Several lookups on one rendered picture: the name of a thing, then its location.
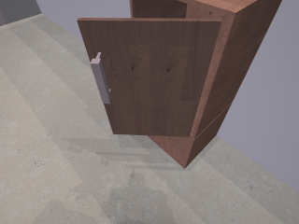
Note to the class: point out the cupboard door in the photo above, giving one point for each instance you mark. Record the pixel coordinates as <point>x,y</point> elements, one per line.
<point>156,70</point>

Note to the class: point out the handle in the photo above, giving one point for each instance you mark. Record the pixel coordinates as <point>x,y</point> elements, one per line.
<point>100,78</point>

